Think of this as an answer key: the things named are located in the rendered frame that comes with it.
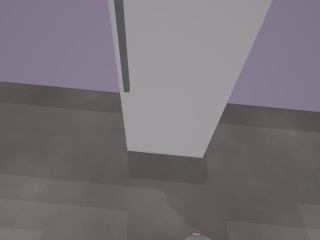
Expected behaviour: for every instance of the fridge door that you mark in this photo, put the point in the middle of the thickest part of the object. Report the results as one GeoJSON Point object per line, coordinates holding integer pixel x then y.
{"type": "Point", "coordinates": [184, 58]}

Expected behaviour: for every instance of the handle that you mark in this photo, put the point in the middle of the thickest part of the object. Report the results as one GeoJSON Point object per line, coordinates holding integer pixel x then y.
{"type": "Point", "coordinates": [122, 42]}

